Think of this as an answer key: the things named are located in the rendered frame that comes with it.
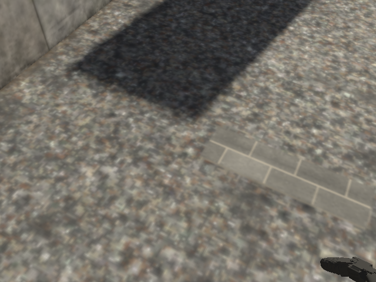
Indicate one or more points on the right robot hand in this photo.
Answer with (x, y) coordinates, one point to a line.
(355, 268)

